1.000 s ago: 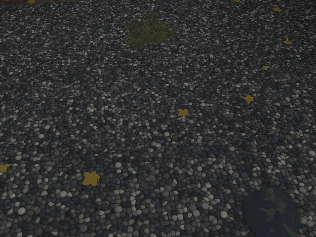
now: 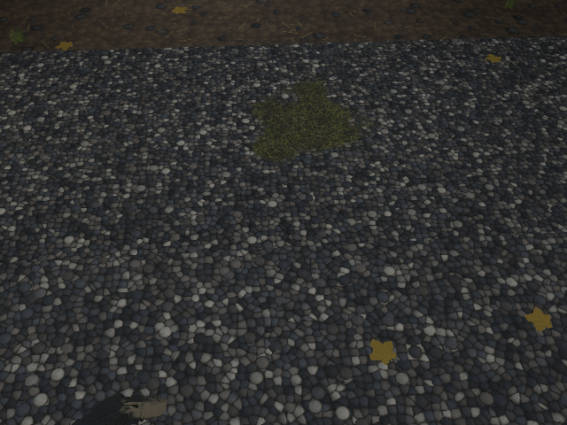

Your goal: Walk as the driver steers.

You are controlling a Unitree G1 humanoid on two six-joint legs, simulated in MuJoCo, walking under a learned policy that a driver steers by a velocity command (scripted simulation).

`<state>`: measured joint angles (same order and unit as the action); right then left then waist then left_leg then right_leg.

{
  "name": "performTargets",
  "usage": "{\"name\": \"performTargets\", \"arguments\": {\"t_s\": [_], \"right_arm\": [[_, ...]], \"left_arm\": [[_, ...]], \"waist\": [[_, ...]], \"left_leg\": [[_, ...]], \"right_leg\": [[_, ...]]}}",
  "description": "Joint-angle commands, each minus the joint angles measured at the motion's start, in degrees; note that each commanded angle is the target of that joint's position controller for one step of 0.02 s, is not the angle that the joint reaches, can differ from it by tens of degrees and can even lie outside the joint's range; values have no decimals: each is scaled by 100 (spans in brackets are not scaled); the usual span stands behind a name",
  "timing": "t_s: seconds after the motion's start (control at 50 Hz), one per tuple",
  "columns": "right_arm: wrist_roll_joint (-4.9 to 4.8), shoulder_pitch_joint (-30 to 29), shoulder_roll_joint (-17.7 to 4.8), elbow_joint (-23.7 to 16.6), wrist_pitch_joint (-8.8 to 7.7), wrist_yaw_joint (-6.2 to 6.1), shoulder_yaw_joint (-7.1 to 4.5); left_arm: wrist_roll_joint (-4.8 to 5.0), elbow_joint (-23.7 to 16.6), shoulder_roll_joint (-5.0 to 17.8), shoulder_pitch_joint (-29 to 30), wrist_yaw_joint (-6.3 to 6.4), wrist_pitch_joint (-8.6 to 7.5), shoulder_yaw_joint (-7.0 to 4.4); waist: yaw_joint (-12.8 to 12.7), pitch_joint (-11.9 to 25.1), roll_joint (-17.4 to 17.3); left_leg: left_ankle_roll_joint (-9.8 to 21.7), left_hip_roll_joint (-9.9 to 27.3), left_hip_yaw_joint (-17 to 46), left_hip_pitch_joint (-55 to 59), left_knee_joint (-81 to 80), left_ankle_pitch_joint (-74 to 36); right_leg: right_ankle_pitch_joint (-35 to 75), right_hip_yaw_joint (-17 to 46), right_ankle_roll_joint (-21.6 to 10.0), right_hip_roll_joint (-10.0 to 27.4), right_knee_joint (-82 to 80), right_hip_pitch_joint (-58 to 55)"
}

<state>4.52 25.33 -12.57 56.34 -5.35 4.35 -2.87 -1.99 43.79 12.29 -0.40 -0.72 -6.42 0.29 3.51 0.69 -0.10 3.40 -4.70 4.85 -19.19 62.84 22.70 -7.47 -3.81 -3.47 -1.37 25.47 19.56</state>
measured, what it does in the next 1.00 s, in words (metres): goes down: left foot, then right foot 0.15 m lower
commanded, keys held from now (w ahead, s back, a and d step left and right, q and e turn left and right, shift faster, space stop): w+q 0.08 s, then w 0.28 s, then w+e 0.64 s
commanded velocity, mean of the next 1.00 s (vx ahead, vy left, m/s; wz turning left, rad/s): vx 0.50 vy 0.00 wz -0.07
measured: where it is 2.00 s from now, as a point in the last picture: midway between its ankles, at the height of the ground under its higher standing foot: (283, 269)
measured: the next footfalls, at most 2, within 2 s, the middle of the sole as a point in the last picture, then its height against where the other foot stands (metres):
left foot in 0.34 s outside the picture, level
right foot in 0.96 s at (308, 386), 0.15 m lower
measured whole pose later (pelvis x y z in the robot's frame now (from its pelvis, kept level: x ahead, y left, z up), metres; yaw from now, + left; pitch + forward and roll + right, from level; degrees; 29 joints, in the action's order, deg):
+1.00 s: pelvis +0.58 +0.01 -0.14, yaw -10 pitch +0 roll +5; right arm 6.5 36.1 -9.4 63.9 -4.2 2.1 1.7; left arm -4.6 50.9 13.2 -5.9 -3.8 -4.8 -1.8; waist 7.2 -0.3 3.1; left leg -4.6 4.7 -11.3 3.9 67.7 46.2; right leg -7.7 -2.9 -4.9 3.4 27.8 20.7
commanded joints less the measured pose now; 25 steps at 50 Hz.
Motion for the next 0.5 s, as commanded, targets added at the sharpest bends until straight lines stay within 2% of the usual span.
{"name": "performTargets", "arguments": {"t_s": [0.02, 0.04, 0.06, 0.08, 0.1, 0.14, 0.18, 0.22, 0.24, 0.26, 0.3, 0.32, 0.34, 0.36, 0.38, 0.4, 0.42, 0.44, 0.46, 0.48, 0.5], "right_arm": [[154, -215, -166, -218, 10, -204, -9], [169, -279, 36, -232, 27, -212, 46], [100, -385, 84, -277, 37, -178, 62], [40, -550, 119, -340, 35, -107, 102], [-10, -739, 116, -393, 41, -40, 129], [-66, -1129, 11, -543, 44, 62, 131], [-30, -1497, 88, -730, 75, 115, 171], [-32, -1736, -100, -941, 108, 69, 150], [47, -1254, -116, -882, 72, 64, 150], [47, -1233, -285, -940, 15, 31, 98], [73, -1470, -602, -1134, -60, -21, -19], [-15, -1695, -704, -1259, -56, -61, -69], [-134, -1888, -789, -1315, -57, -72, -131], [-251, -1515, -893, -1216, -139, -155, -212], [-245, -637, -1149, -1040, -160, -287, -295], [-202, 550, -1142, -900, -138, -326, -231], [1, 1176, -1046, -564, -184, -371, -326], [-60, 725, -1135, -463, -214, -382, -387], [-143, 227, -780, -539, -171, -406, -291], [-171, -26, -336, -522, -142, -408, -125], [-168, -277, -49, -603, -83, -404, -15]], "left_arm": [[52, 226, -185, -997, 95, -7, -17], [31, 216, -91, -881, 131, -36, -61], [6, 253, 53, -888, 165, -83, -139], [-59, 322, 220, -979, 169, -119, -212], [-140, 442, 331, -1169, 135, -137, -267], [-264, 632, 369, -1463, 4, -106, -316], [-303, 833, 337, -1720, -181, -43, -295], [-277, 932, 390, -1753, -293, -76, -270], [-424, 911, 466, -1683, -296, -83, -272], [-431, 836, 519, -1414, -284, -114, -264], [-345, 820, 694, -1461, -203, -126, -285], [-194, 920, 905, -1482, -190, -94, -337], [42, 1088, 1124, -1924, -176, -25, -396], [-148, 1298, 1034, -2571, -191, 19, -365], [-365, 1405, 382, -3410, -226, 13, -198], [-366, 1209, -192, -3402, -357, -121, 17], [-69, 758, 506, -1547, -435, -169, -231], [31, 658, 608, -1212, -341, -169, -303], [-45, 736, 630, -1399, -242, -143, -336], [-189, 734, 348, -1431, -186, -130, -258], [-300, 701, 46, -1360, -181, -81, -198]], "waist": [[-440, -71, 380], [-333, -70, 410], [-310, -88, 345], [-353, -116, 296], [-421, -207, 248], [-494, -347, 160], [-482, -359, 290], [-409, -471, 390], [-206, -397, 414], [-49, -413, 321], [-82, -457, 334], [1, -569, 320], [-139, -540, 208], [-254, -128, 229], [-262, 1200, -710], [321, 2270, -1564], [976, 515, -885], [688, -178, -591], [353, -152, -404], [100, -287, -341], [-81, -576, -133]], "left_leg": [[68, 1029, 257, -2085, 15, -584], [16, 1065, 124, -1788, -147, -425], [-24, 1036, -24, -1703, -345, -447], [-74, 1063, -148, -1732, -573, -820], [-108, 1080, -229, -1757, -902, -1235], [-128, 1052, -333, -1650, -1559, -1947], [-107, 996, -403, -1149, -1862, -2558], [-59, 957, -300, -936, -2011, -2762], [11, 920, -240, -474, -1144, -3150], [78, 954, -121, -549, -1188, -2920], [150, 789, -442, -275, -1387, -1918], [188, 776, -476, -258, -2333, -1495], [185, 412, -1093, 225, -3394, -1081], [393, 301, -981, 1471, -3041, -1862], [1439, 1167, 191, 3604, -2503, -3662], [2598, 2647, 2679, 5215, -3764, -2860], [1873, 2448, 2802, 4145, -4511, -1986], [1582, 2463, 2167, 3049, -4629, -1750], [1557, 2485, 1707, 2314, -4662, -1646], [1476, 2381, 1269, 1621, -4799, -1642], [1380, 2300, 949, 987, -4991, -1580]], "right_leg": [[-87, 1932, -1170, 1928, -1861, -1878], [47, 1588, -1102, 1839, -2004, -1602], [88, 1240, -1062, 1740, -2110, -1479], [237, 892, -1049, 1668, -2198, -1419], [422, 631, -1054, 1609, -2264, -1332], [841, 201, -1009, 1505, -2277, -1097], [1094, -202, -941, 1353, -2122, -652], [955, -176, -966, 1420, -2050, -543], [1230, -180, -949, 1526, -1746, -337], [1248, -202, -867, 1555, -1550, -431], [1437, -215, -712, 1574, -1073, -783], [1774, -179, -642, 1660, -780, -1157], [2034, -267, -709, 1485, -309, -1424], [2604, -370, -555, 1333, 627, -1073], [1222, -561, -98, 917, 2401, 27], [-2882, -250, 194, -50, 3835, 1650], [-3004, 488, -13, 27, 4659, 2871], [-2464, 626, -112, 400, 4851, 2933], [-2175, 671, -160, 719, 4882, 2419], [-1775, 811, -252, 889, 4662, 2025], [-1456, 902, -248, 950, 4383, 1851]]}}
Over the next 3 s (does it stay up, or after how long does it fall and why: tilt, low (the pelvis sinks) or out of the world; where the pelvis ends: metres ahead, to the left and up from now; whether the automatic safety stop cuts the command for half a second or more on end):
stays up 1.77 -0.04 -0.30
